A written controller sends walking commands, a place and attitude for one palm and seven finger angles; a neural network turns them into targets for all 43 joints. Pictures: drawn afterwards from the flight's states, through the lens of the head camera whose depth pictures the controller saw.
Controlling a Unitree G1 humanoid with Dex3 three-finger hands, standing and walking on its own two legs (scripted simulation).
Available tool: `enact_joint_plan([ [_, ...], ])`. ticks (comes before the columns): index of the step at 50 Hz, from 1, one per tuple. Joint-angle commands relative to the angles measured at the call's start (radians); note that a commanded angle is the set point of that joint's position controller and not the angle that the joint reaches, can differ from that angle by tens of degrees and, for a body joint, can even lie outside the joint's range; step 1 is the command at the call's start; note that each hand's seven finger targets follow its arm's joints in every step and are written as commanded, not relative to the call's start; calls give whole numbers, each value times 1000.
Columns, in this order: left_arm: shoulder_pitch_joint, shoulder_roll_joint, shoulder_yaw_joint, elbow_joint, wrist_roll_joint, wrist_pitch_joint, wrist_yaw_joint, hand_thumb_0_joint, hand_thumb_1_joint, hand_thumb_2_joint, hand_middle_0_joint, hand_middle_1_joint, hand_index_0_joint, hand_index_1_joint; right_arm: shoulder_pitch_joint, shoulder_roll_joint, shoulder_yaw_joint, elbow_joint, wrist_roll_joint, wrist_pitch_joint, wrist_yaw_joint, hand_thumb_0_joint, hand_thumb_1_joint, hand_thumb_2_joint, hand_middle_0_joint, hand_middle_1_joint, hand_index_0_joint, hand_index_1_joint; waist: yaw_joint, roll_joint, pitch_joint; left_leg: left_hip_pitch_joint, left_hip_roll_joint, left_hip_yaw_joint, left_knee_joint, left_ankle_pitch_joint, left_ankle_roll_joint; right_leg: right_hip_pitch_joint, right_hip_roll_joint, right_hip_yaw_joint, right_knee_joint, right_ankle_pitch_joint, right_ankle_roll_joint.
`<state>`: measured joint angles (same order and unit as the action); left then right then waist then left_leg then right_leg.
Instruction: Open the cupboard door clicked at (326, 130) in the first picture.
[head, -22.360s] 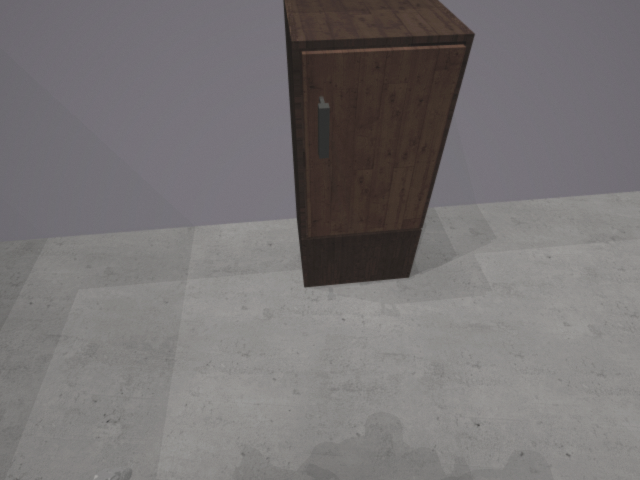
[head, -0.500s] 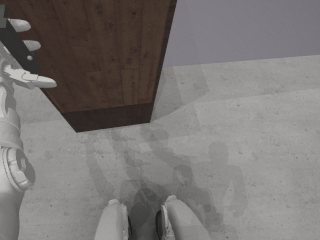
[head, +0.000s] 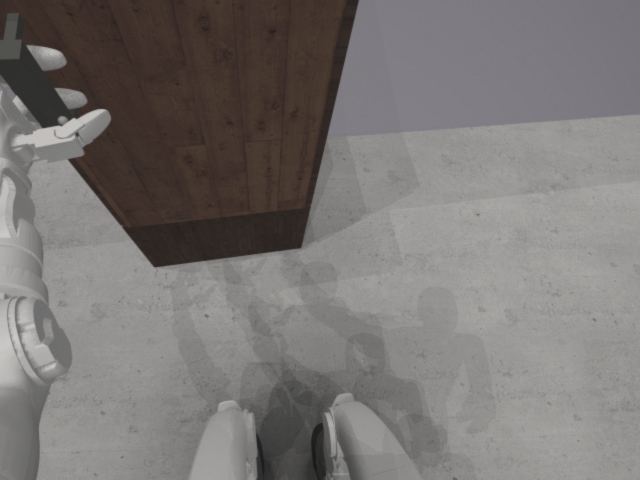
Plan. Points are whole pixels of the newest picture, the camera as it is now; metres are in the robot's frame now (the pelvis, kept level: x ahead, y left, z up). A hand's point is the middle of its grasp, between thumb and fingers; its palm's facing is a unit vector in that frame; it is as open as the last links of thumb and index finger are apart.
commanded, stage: close the thumb around the handle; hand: left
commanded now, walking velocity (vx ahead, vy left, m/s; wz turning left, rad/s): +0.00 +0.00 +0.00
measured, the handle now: (45, 87) +0.56 +0.27 +0.06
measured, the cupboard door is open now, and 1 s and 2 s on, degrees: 0 27 47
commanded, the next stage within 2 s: pull the door open along its arc in 0.28 s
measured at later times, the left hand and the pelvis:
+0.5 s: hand (66, 124) +0.51 +0.24 +0.06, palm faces +0.08 -1.00 -0.01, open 6.0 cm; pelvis +0.00 +0.01 +0.00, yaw +0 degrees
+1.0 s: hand (128, 241) +0.37 +0.16 +0.07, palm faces +0.30 -0.95 +0.09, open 6.4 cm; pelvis +0.02 +0.00 +0.03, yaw +0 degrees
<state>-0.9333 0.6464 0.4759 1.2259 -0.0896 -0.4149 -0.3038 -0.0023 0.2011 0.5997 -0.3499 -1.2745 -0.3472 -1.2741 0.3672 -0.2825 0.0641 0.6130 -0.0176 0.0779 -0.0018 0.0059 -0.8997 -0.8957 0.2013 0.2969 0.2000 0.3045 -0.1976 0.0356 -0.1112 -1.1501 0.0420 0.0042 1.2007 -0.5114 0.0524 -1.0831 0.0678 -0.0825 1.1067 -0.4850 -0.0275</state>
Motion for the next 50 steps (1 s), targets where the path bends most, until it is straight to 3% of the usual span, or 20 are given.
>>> enact_joint_plan([
  [1, -393, 320, 54, -232, -20, -72, 3, 0, 732, 828, -388, -1332, -388, -1332, 195, -198, -70, -26, -1, -11, -14, 0, -900, -900, 200, 300, 200, 300, 3, 179, -538, 473, 3, -95, -110, 455, -17, 178, 3, 57, -113, 320, 7],
  [4, -389, 334, 61, -246, -22, -75, -6, 0, 900, 900, -400, -1350, -400, -1350, 197, -199, -69, -27, 1, -9, -16, 0, -900, -900, 200, 300, 200, 300, 5, 183, -561, 475, 4, -95, -107, 482, -17, 193, 2, 56, -104, 347, 7],
  [8, -374, 259, 12, -247, -34, -66, -22, 0, 900, 900, -400, -1350, -400, -1350, 196, -197, -72, -25, 5, -3, -12, 0, -900, -900, 200, 300, 200, 300, -4, 189, -538, 536, 11, -109, -119, 503, -25, 136, 6, 42, -114, 325, 6],
  [10, -379, 301, 56, -240, -44, -54, -16, 0, 900, 900, -400, -1350, -400, -1350, 197, -202, -74, -23, 5, -1, -17, 0, -900, -900, 200, 300, 200, 300, 0, 159, -525, 500, 10, -107, -120, 474, -21, 157, 5, 44, -117, 316, 9],
  [12, -375, 327, 82, -232, -41, -49, 2, 0, 900, 900, -400, -1350, -400, -1350, 199, -201, -74, -29, 3, -6, -19, 0, -900, -900, 200, 300, 200, 300, 9, 168, -529, 477, 4, -101, -118, 468, -19, 169, 5, 49, -111, 320, 6],
  [14, -390, 285, 37, -212, -26, -47, 13, 0, 900, 900, -400, -1350, -400, -1350, 195, -192, -66, -26, 4, -6, -16, 0, -900, -900, 200, 300, 200, 300, -7, 166, -485, 462, 6, -99, -120, 448, -19, 145, 3, 45, -114, 304, 11],
  [16, -381, 318, 59, -217, -14, -52, 20, 0, 900, 900, -400, -1350, -400, -1350, 199, -197, -69, -31, 1, -7, -15, 0, -900, -900, 200, 300, 200, 300, 3, 162, -490, 461, 7, -103, -125, 438, -21, 153, 3, 44, -113, 291, 8],
  [19, -380, 320, 61, -218, -11, -64, 23, 0, 900, 900, -400, -1350, -400, -1350, 196, -199, -70, -34, -1, -8, -15, 0, -900, -900, 200, 300, 200, 300, 3, 163, -510, 478, 8, -109, -123, 441, -24, 140, 3, 43, -107, 283, 6],
  [20, -386, 224, -4, -243, -22, -68, 19, 0, 900, 900, -400, -1350, -400, -1350, 191, -187, -68, -38, 1, -10, -10, 0, -900, -900, 200, 300, 200, 300, -6, 185, -513, 507, 6, -109, -128, 445, -26, 124, 3, 40, -113, 280, 7],
  [23, -309, 232, 24, -265, -29, -82, 23, 0, 900, 900, -400, -1350, -400, -1350, 191, -196, -78, -39, -2, -7, -5, 0, -900, -900, 200, 300, 200, 300, 25, 197, -551, 577, 15, -122, -140, 488, -39, 111, 6, 29, -110, 275, 0],
  [31, -37, 122, -16, -387, -73, -69, 17, 0, 900, 900, -400, -1350, -400, -1350, 147, -177, -89, -88, 20, 4, 5, 0, -900, -900, 200, 300, 200, 300, 77, 87, -522, 523, -3, -75, -187, 460, -25, 265, 7, 37, -146, 332, 6],
  [33, 43, 96, -20, -475, -88, -75, 22, 0, 900, 900, -400, -1350, -400, -1350, 134, -169, -96, -102, 25, 3, 9, 0, -900, -900, 200, 300, 200, 300, 102, 121, -552, 559, -6, -65, -194, 513, -29, 293, 6, 38, -148, 373, 3],
  [40, 424, -117, -125, -763, -155, -85, 54, 0, 900, 900, -400, -1350, -400, -1350, 61, -135, -114, -159, 43, -21, 31, 0, -900, -900, 200, 300, 200, 300, 146, 70, -470, 594, -6, -44, -239, 618, -35, 368, 4, 29, -175, 453, 6],
  [41, 444, -166, -18, -834, -218, -83, 194, 0, 900, 900, -400, -1350, -400, -1350, 34, -110, -115, -166, 32, -34, 32, 0, -900, -900, 200, 300, 200, 300, 215, 67, -462, 563, -9, -35, -254, 616, -46, 376, 0, 18, -174, 438, 9],
  [43, 584, -321, -138, -893, -187, -72, 332, 0, 900, 900, -400, -1350, -400, -1350, 5, -97, -113, -166, 26, -57, 51, 0, -900, -900, 200, 300, 200, 300, 192, 87, -400, 579, 0, -45, -258, 632, -68, 332, -2, 5, -163, 406, 10],
  [44, 610, -363, -173, -921, -170, -69, 379, 0, 900, 900, -400, -1350, -400, -1350, -5, -95, -112, -164, 18, -60, 58, 0, -900, -900, 200, 300, 200, 300, 187, 71, -387, 568, -2, -46, -254, 622, -70, 326, -5, 3, -157, 397, 10],
  [45, 633, -356, -166, -947, -146, -70, 432, 0, 900, 900, -400, -1350, -400, -1350, -9, -96, -116, -161, 12, -60, 63, 0, -900, -900, 200, 300, 200, 300, 190, 38, -378, 555, -1, -45, -255, 608, -71, 340, -7, 5, -152, 396, 8],
  [47, 683, -396, -204, -1034, -89, -81, 536, 0, 900, 900, -400, -1350, -400, -1350, -31, -86, -118, -174, -4, -65, 69, 0, -900, -900, 200, 300, 200, 300, 201, 7, -401, 546, -8, -40, -249, 583, -67, 384, -11, 14, -140, 405, 3],
  [50, 762, -500, -283, -1066, -12, -78, 665, 0, 900, 900, -400, -1350, -400, -1350, -82, -63, -111, -187, -19, -61, 78, 0, -900, -900, 200, 300, 200, 300, 210, -25, -365, 500, -19, -32, -253, 487, -61, 402, -24, 18, -132, 383, -1],
])
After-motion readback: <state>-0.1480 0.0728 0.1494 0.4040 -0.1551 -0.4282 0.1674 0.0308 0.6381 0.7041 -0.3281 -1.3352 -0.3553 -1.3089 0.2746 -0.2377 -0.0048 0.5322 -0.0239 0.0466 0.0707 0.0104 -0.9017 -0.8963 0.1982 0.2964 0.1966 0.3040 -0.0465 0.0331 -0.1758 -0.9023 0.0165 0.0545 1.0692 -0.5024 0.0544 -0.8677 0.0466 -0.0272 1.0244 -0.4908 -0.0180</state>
